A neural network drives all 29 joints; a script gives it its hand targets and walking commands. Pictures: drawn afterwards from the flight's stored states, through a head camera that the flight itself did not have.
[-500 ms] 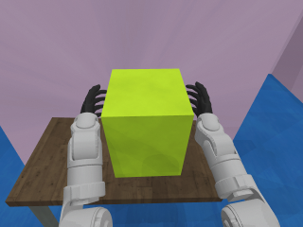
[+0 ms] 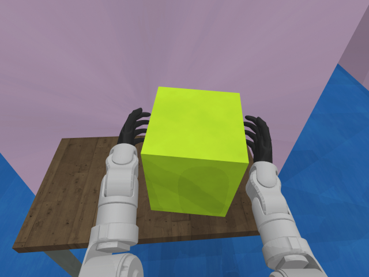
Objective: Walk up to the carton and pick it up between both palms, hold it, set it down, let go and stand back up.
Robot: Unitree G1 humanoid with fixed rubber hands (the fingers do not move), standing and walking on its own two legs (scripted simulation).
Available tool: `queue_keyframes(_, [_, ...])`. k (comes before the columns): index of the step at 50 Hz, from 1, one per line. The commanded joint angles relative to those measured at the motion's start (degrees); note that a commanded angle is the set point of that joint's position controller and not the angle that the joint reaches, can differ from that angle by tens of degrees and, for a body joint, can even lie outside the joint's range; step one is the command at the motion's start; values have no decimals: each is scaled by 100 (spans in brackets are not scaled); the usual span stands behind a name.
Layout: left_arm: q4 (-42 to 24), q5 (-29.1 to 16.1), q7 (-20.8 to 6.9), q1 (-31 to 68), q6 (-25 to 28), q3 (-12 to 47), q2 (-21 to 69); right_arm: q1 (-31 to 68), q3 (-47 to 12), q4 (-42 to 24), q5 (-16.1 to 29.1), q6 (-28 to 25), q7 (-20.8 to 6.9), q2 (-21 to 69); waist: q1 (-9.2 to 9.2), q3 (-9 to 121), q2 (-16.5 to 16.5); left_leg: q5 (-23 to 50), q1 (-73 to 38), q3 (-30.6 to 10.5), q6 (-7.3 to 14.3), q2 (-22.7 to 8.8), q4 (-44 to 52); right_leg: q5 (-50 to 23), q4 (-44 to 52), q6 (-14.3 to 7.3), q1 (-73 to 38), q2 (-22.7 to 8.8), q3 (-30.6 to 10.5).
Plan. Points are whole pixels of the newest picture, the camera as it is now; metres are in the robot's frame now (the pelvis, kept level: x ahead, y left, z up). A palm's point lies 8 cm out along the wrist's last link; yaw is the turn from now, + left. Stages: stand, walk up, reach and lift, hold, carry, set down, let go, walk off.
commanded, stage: set down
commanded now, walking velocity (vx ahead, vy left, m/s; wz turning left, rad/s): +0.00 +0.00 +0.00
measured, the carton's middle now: (193, 154) +0.41 -0.02 +0.05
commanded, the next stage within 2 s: none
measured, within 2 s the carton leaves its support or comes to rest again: neither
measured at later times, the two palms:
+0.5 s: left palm (122, 151) +0.38 +0.15 +0.09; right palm (244, 161) +0.36 -0.14 +0.08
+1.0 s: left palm (118, 162) +0.39 +0.17 +0.04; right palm (233, 161) +0.37 -0.12 +0.06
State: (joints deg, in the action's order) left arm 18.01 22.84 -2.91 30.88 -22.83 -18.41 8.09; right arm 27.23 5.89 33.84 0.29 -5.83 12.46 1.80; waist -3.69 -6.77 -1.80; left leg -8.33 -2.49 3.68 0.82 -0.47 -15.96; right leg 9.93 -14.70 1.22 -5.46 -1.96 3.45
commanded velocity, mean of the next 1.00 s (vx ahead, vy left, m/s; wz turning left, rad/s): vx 0.00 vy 0.00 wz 0.00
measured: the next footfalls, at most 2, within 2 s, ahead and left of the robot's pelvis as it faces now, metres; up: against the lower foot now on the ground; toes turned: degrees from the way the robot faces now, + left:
none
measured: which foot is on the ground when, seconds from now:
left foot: down 0.00-1.00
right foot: down 0.00-1.00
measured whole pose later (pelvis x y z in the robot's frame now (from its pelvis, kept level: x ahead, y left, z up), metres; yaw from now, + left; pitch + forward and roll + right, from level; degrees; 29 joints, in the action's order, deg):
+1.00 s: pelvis +0.01 +0.00 +0.00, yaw +0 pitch +0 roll -1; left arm 48.4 22.0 -3.6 37.6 -4.4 -23.8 -0.1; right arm 35.2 26.8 55.6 -17.2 -18.5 11.9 10.5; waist -0.3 -2.1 -5.6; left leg -8.6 9.2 4.2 0.6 -1.4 -17.7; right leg 9.0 -13.8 0.9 4.9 -1.4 4.3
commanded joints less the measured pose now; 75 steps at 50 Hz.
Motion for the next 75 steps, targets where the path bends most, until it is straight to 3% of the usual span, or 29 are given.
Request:
queue_keyframes(1, [-757, -538, -852, 3187, 465, 1986, 2022, 4388, -2586, -1622, -149, -586, -820, 2869, 495, 2536, -453, 1140, -248, 214, 64, 186, 76, -2445, -172, 327, -778, 181, 298])
queue_keyframes(4, [-629, -478, -932, 3297, 502, 2107, 1975, 3802, -1988, -891, -415, -511, -801, 2720, 195, 2145, -73, 899, -418, 290, -21, 157, 84, -1611, 0, 223, -335, 210, 357])
queue_keyframes(8, [-552, -487, -946, 3567, 706, 2415, 2191, 3553, -1276, -22, -626, -645, -831, 2658, -49, 1989, 681, 1286, -761, 316, -277, 77, -78, -749, 167, 62, 284, 273, 456])
queue_keyframes(11, [-218, -585, -901, 3679, 943, 2612, 2365, 3465, -834, 438, -811, -783, -803, 2635, -253, 2101, 984, 1648, -890, 282, -460, 31, -233, -645, 216, -14, 571, 324, 520])
queue_keyframes(15, [-16, -814, -762, 4042, 1417, 2888, 2623, 3715, -715, 522, -1037, -1143, -757, 2856, -324, 2851, 1007, 2599, -1086, 199, -607, -4, -505, -1148, 153, -15, 626, 398, 537])
queue_keyframes(18, [115, -989, -661, 4257, 1775, 2951, 2767, 3955, -875, 284, -1106, -1378, -772, 3100, -247, 3382, 839, 3115, -1194, 191, -633, -18, -583, -1649, 74, 19, 512, 422, 513])
queue_keyframes(22, [581, -1003, -585, 4274, 2099, 2783, 2816, 4364, -1347, -21, -1080, -1543, -846, 3377, 71, 3724, 432, 3185, -858, 214, -549, 39, -551, -2464, -105, 61, -37, 393, 405])
queue_keyframes(27, [1471, -600, -720, 3892, 2023, 1798, 2431, 4594, -1660, -112, -1065, -1336, -933, 3478, 647, 3032, -353, 1789, -8, 371, -163, 112, -56, -2529, -137, 182, -779, 248, 222])
queue_keyframes(29, [1584, -469, -803, 3891, 1973, 1549, 2315, 4537, -1583, -26, -1096, -1244, -942, 3436, 697, 2724, -476, 1227, 122, 411, -72, 132, 113, -2187, -97, 218, -829, 215, 207])
queue_keyframes(33, [1827, -209, -976, 3883, 1846, 1063, 2006, 4265, -1129, 350, -1287, -1064, -940, 3278, 683, 2144, -502, 539, 198, 543, 24, 154, 300, -1436, 65, 264, -584, 205, 174])
queue_keyframes(34, [1853, -203, -1024, 4027, 1828, 1063, 1982, 4087, -912, 604, -1364, -1009, -922, 3258, 565, 1962, -368, 330, 286, 570, 18, 161, 346, -1145, 98, 260, -495, 184, 170])
queue_keyframes(40, [1887, -240, -1102, 4513, 1987, 1134, 2070, 3954, -115, 1405, -1627, -1051, -878, 3307, 250, 1742, 290, 268, 358, 594, -117, 131, 243, -484, 183, 157, 91, 223, 232])
queue_keyframes(43, [2103, -328, -998, 4814, 2300, 1293, 2237, 4086, 221, 1639, -1867, -1283, -853, 3395, 79, 2303, 589, 667, 320, 534, -220, 93, 81, -666, 132, 71, 368, 249, 276])
queue_keyframes(49, [2446, -401, -585, 5099, 3057, 1617, 2721, 4253, 558, 1996, -2408, -1918, -858, 3652, -52, 4061, 1035, 2703, -316, 419, -522, -66, -630, -1640, -33, -76, 912, 355, 397])
queue_keyframes(52, [2715, -374, -427, 4926, 3445, 1702, 2943, 4418, 405, 2096, -2506, -2287, -922, 3852, 1, 4648, 872, 3711, -529, 343, -611, -147, -883, -2325, -99, -115, 923, 390, 433])
queue_keyframes(57, [3399, -251, -393, 4582, 3793, 1501, 2870, 4434, -59, 2232, -2476, -2506, -935, 4045, 243, 4592, 329, 4195, -196, 299, -542, -142, -884, -3418, -225, -55, 329, 351, 353])
queue_keyframes(62, [3698, -123, -493, 4369, 3881, 1254, 2700, 4116, -432, 2317, -2269, -2461, -887, 4199, 397, 4225, -21, 3550, 451, 371, -397, -39, -601, -4139, -387, 34, -531, 233, 171])
queue_keyframes(64, [3764, -51, -536, 4224, 3834, 1120, 2605, 4037, -349, 2310, -2244, -2392, -869, 4138, 442, 3932, -31, 3054, 538, 401, -354, -17, -452, -3850, -329, 25, -570, 205, 144])
queue_keyframes(66, [3912, -15, -596, 4483, 3738, 976, 2465, 4112, -64, 2420, -2292, -2256, -847, 4036, 368, 3494, 13, 2316, 662, 412, -280, -17, -265, -3194, -238, 49, -341, 199, 133])
queue_keyframes(67, [3969, 10, -626, 4501, 3685, 839, 2378, 4177, -15, 2449, -2269, -2200, -847, 4030, 444, 3292, -14, 2058, 747, 449, -238, -2, -226, -3047, -224, 71, -289, 185, 98])
queue_keyframes(75, [3897, 70, -706, 5414, 3593, 602, 2149, 4548, 844, 2412, -2692, -1985, -795, 3966, 246, 3226, 333, 923, 1162, 570, -119, -7, -77, -1656, -97, 90, 274, 172, 97])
